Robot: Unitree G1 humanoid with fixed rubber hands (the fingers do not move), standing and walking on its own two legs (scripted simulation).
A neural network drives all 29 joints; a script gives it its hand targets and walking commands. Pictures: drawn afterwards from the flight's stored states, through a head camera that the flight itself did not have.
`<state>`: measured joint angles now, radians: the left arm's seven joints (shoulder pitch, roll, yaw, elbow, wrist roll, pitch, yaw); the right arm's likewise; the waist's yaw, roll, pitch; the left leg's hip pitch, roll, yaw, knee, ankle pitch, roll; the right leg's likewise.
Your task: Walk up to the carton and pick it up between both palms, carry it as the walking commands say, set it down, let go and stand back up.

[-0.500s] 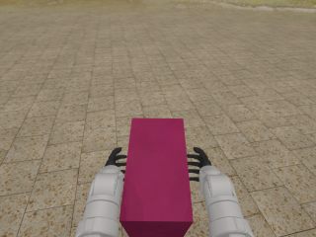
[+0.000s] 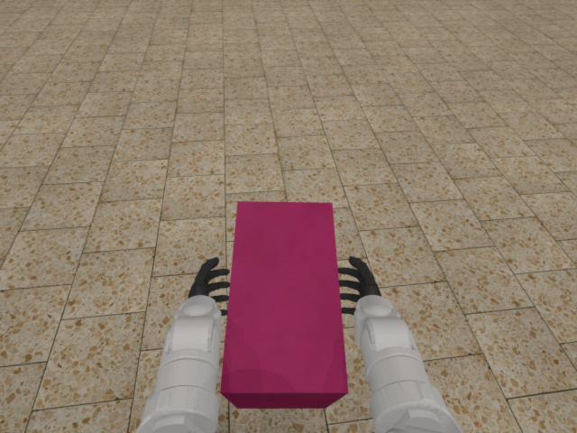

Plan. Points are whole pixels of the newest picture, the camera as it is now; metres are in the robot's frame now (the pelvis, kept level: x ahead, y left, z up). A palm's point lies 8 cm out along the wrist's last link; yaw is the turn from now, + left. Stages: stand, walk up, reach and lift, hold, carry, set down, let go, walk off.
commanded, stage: set down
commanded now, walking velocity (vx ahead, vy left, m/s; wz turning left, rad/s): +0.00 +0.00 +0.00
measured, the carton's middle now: (283, 309) +0.36 +0.06 -0.10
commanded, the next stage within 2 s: none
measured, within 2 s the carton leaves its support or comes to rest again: neither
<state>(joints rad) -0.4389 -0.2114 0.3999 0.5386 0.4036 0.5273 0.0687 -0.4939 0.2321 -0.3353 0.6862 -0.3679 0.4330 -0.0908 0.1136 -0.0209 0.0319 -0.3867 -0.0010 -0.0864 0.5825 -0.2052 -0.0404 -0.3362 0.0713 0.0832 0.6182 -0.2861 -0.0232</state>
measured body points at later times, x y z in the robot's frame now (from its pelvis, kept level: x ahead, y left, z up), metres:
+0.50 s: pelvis -0.03 +0.02 -0.05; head +0.12 +0.05 +0.37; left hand +0.33 +0.19 -0.12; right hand +0.36 -0.06 -0.11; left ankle +0.06 +0.14 -0.73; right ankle +0.02 -0.11 -0.73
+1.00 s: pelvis -0.04 +0.02 -0.13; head +0.16 +0.04 +0.27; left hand +0.35 +0.19 -0.21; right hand +0.40 -0.06 -0.20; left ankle +0.06 +0.14 -0.73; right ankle +0.02 -0.11 -0.73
